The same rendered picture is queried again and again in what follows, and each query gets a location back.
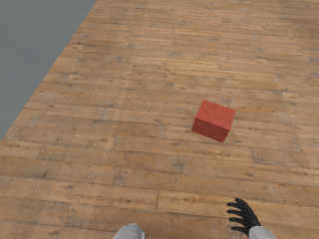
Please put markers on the carton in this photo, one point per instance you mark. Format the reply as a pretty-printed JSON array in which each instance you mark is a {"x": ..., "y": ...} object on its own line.
[{"x": 213, "y": 120}]

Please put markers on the robot right hand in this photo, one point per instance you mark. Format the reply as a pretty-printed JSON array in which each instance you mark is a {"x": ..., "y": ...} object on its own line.
[{"x": 249, "y": 219}]

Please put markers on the robot right forearm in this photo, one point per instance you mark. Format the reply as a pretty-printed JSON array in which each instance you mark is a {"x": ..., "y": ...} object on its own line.
[{"x": 260, "y": 232}]

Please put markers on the left robot thigh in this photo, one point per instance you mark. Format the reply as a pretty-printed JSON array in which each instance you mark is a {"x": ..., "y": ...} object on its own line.
[{"x": 130, "y": 232}]

